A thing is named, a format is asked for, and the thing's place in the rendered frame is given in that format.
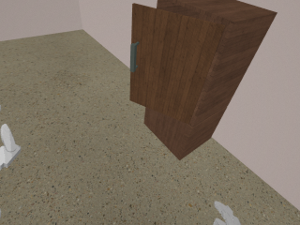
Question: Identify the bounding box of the robot left hand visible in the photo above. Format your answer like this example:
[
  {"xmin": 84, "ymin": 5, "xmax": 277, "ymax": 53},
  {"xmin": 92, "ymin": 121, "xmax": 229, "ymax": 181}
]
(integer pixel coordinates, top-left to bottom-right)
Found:
[{"xmin": 0, "ymin": 105, "xmax": 22, "ymax": 171}]

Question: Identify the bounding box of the robot right hand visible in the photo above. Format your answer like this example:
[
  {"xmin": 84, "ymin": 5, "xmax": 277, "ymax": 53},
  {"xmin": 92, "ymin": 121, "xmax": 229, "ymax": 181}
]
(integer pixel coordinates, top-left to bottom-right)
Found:
[{"xmin": 213, "ymin": 201, "xmax": 241, "ymax": 225}]

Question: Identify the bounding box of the handle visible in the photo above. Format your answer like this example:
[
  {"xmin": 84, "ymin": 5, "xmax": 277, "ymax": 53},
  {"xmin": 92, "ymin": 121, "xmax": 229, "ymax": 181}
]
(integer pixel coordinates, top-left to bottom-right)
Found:
[{"xmin": 129, "ymin": 41, "xmax": 140, "ymax": 72}]

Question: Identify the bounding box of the cupboard door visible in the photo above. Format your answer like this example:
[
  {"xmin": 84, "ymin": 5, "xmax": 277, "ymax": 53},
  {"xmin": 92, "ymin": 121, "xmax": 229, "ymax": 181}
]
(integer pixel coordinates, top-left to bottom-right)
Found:
[{"xmin": 129, "ymin": 3, "xmax": 226, "ymax": 124}]

